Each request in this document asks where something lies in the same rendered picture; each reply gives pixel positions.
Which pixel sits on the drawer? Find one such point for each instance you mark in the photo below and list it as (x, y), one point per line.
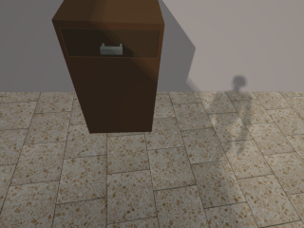
(86, 42)

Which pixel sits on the cabinet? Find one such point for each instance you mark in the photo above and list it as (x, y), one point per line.
(116, 94)

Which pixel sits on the handle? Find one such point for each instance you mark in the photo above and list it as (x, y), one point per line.
(109, 50)

